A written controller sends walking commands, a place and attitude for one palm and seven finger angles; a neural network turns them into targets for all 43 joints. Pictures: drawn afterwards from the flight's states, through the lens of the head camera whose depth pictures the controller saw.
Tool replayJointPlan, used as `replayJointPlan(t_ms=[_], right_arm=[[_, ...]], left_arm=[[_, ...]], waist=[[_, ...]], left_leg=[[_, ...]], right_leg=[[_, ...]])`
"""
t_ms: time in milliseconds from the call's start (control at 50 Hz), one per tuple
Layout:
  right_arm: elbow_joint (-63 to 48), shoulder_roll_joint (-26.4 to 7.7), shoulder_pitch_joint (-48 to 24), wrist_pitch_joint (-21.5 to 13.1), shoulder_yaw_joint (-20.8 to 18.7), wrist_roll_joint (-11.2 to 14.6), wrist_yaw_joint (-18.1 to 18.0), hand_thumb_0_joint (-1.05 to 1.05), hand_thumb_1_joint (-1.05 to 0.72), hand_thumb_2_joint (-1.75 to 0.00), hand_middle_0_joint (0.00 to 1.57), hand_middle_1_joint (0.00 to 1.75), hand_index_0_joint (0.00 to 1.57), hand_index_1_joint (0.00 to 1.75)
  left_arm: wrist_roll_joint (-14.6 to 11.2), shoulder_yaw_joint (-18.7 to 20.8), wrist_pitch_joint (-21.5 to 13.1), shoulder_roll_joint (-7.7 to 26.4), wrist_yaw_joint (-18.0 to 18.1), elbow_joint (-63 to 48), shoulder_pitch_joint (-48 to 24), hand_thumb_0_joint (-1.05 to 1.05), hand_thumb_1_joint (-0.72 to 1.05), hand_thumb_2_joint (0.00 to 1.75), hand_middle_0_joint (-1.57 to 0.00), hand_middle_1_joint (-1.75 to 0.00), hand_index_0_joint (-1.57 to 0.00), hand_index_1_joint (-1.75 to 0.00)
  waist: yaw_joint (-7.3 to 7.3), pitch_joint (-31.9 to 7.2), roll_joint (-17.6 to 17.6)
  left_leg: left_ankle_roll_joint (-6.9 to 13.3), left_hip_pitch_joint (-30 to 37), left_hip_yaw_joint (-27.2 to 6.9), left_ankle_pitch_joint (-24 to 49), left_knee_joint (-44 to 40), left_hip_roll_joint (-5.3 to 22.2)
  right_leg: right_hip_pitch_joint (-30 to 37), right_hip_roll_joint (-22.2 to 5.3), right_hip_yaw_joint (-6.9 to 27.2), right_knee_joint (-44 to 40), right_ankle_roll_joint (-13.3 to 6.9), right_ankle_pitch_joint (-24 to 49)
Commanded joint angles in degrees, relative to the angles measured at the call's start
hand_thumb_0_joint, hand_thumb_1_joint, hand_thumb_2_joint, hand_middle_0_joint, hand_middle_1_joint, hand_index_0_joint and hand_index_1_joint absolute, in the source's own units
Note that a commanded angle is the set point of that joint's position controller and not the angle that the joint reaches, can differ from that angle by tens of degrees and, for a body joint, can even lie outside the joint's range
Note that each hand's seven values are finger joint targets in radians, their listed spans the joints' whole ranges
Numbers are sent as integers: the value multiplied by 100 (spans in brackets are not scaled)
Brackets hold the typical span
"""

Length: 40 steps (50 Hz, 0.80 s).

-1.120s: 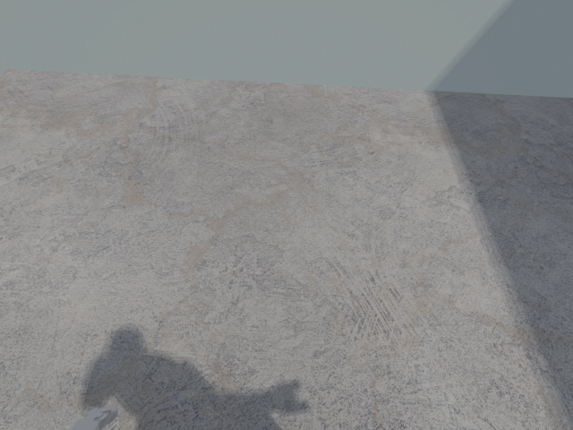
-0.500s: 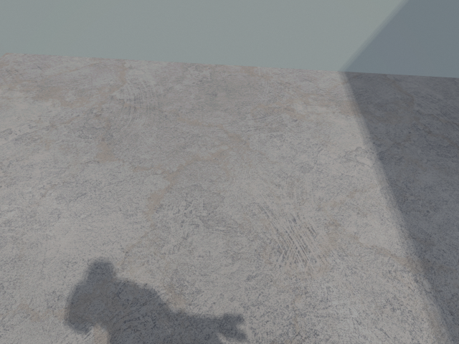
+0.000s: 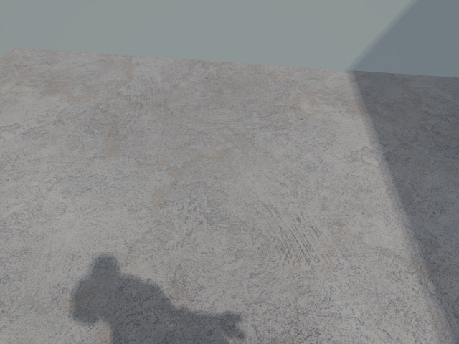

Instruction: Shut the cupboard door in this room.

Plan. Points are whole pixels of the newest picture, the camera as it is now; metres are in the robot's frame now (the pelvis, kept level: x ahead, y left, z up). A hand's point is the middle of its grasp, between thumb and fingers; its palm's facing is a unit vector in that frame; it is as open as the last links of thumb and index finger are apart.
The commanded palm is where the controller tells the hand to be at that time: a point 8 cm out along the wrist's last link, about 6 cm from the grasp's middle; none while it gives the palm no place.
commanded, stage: turn or walk to find it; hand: left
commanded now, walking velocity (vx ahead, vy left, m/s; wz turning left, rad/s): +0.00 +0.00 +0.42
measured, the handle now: out of the picture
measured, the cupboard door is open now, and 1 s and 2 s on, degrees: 81 81 81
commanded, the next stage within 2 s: none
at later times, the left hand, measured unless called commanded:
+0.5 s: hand out of the picture +0.01 +0.25 -0.17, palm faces +0.17 -0.96 -0.24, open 7.4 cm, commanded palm none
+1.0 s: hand out of the picture -0.10 +0.18 -0.16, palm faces +0.43 -0.87 -0.25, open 7.4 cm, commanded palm none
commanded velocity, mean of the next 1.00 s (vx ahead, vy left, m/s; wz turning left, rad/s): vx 0.00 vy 0.00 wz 0.42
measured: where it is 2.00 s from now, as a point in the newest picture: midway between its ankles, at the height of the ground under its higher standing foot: outside the picture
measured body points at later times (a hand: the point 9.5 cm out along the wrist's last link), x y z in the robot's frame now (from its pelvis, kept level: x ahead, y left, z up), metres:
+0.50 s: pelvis -0.03 +0.03 +0.00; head +0.01 +0.06 +0.45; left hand +0.00 +0.30 -0.15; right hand +0.04 -0.21 -0.14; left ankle +0.01 +0.11 -0.74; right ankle -0.04 -0.13 -0.68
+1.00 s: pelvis -0.05 -0.01 +0.00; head -0.02 -0.01 +0.45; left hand -0.12 +0.22 -0.14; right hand +0.09 -0.23 -0.16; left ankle -0.13 +0.12 -0.68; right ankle -0.04 -0.11 -0.74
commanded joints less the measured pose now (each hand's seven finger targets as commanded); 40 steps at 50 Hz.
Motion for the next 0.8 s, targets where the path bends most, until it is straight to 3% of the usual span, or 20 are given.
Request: replayJointPlan(t_ms=[0,80,120,140,160,180,200,220,260,300,460,560,620,640,660,680,700,720,760,780], right_arm=[[-502,-544,116,11,-190,-24,-31,0,-90,-90,20,30,20,30],[-661,-387,324,80,-295,-11,-31,0,-90,-90,20,30,20,30],[-663,-299,475,77,-317,1,-7,0,-90,-90,20,30,20,30],[-644,-296,657,51,-329,2,5,0,-90,-90,20,30,20,30],[-678,-521,787,3,-367,-33,14,0,-90,-90,20,30,20,30],[-717,-887,935,-20,-471,-89,0,0,-90,-90,20,30,20,30],[-662,-898,976,-18,-501,-63,-69,0,-90,-90,20,30,20,30],[-713,-809,818,-26,-490,-44,-114,0,-90,-90,20,30,20,30],[-817,-632,599,-57,-463,-42,-144,0,-90,-90,20,30,20,30],[-850,-523,643,-67,-474,-45,-159,0,-90,-90,20,30,20,30],[-820,-432,985,4,-560,-68,-164,0,-90,-90,20,30,20,30],[-958,-521,740,94,-625,-102,-110,0,-90,-90,20,30,20,30],[-1068,-474,505,151,-653,-74,-52,0,-90,-90,20,30,20,30],[-1095,-212,582,186,-636,-30,-18,0,-90,-90,20,30,20,30],[-1226,150,634,186,-583,-4,-17,0,-90,-90,20,30,20,30],[-1220,-185,450,181,-666,-108,-36,0,-90,-90,20,30,20,30],[-1108,-228,609,228,-683,-126,22,0,-90,-90,20,30,20,30],[-970,-141,748,288,-676,-110,44,0,-90,-90,20,30,20,30],[-829,-70,1009,273,-649,-77,73,0,-90,-90,20,30,20,30],[-822,-11,996,248,-615,-70,72,0,-90,-90,20,30,20,30]], left_arm=[[2,253,-4,905,84,-434,321,0,90,90,-20,-30,-20,-30],[47,335,-10,954,134,-699,289,0,90,90,-20,-30,-20,-30],[65,356,-2,891,137,-812,222,0,90,90,-20,-30,-20,-30],[48,352,18,833,124,-863,190,0,90,90,-20,-30,-20,-30],[17,337,66,592,105,-957,212,0,90,90,-20,-30,-20,-30],[-20,280,98,263,93,-1071,113,0,90,90,-20,-30,-20,-30],[23,298,135,361,135,-1077,-60,0,90,90,-20,-30,-20,-30],[29,346,155,361,127,-1007,87,0,90,90,-20,-30,-20,-30],[43,369,103,291,55,-914,245,0,90,90,-20,-30,-20,-30],[28,367,78,110,38,-853,383,0,90,90,-20,-30,-20,-30],[3,398,92,-52,58,-937,209,0,90,90,-20,-30,-20,-30],[-25,404,116,-64,90,-898,668,0,90,90,-20,-30,-20,-30],[-35,463,75,20,112,-788,1271,0,90,90,-20,-30,-20,-30],[21,525,35,328,148,-788,1378,0,90,90,-20,-30,-20,-30],[135,613,-19,872,188,-938,1267,0,90,90,-20,-30,-20,-30],[49,531,12,807,200,-1140,754,0,90,90,-20,-30,-20,-30],[37,503,-45,540,205,-1294,258,0,90,90,-20,-30,-20,-30],[13,485,-95,445,184,-1329,53,0,90,90,-20,-30,-20,-30],[9,390,-144,197,154,-1312,45,0,90,90,-20,-30,-20,-30],[16,381,-183,163,141,-1254,227,0,90,90,-20,-30,-20,-30]], waist=[[90,-370,-579],[17,-347,-1074],[-58,-297,-1038],[-148,-346,-739],[-190,-321,313],[-270,-171,1791],[-324,-68,1490],[-162,-44,1293],[-35,-270,717],[-43,-558,575],[-233,-553,803],[-71,-559,860],[190,-534,702],[207,-502,-61],[247,-280,-1645],[179,150,-1364],[-102,234,-1061],[-204,367,-1123],[-346,357,-778],[-281,296,-814]], left_leg=[[52,-568,-245,620,438,354],[-45,-706,121,-898,1427,200],[-65,-394,273,-709,1000,299],[-16,11,199,36,533,358],[251,248,-816,810,-76,907],[825,134,-2359,1219,-1012,1828],[1100,-153,-2740,1070,-1318,1956],[1083,-194,-2545,725,-1354,1805],[1029,73,-2112,646,-1077,1517],[999,351,-1763,933,-941,1268],[1058,541,-2200,866,-1022,1180],[926,-44,-2427,112,-1160,999],[442,-897,-2022,-493,-1008,542],[151,-1709,-1536,-1100,-205,144],[-207,-2707,-396,-1516,1645,-555],[-162,-2483,-393,-1632,2784,-370],[-115,-2132,-532,-1131,3433,-207],[-159,-1933,-370,-899,3872,-183],[-232,-1971,-158,-470,4302,-75],[-275,-2086,-51,-380,4318,-36]], right_leg=[[207,-1197,799,-469,-314,491],[32,-1814,945,-459,-837,1282],[-195,-1753,597,-130,-729,1444],[-498,-1555,283,234,-488,1132],[-1071,-919,-195,1060,-96,178],[-1574,-106,-595,2281,270,-1674],[-1563,-123,81,3154,193,-2060],[-1732,-260,365,3448,172,-1766],[-1838,-290,319,3630,199,-1313],[-1745,-231,242,3470,258,-1132],[-1461,-56,216,2413,328,-1305],[-542,133,164,1246,196,-1178],[766,172,-53,-408,91,-324],[1384,-523,583,-987,-145,-630],[1327,-2134,2468,-1743,-695,-1747],[-59,-2525,2332,-1830,-857,-1519],[-634,-2099,1735,-1831,-728,-1319],[-908,-1748,1368,-1788,-591,-1018],[-630,-1368,584,-1375,-530,145],[-250,-1332,407,-1194,-577,651]])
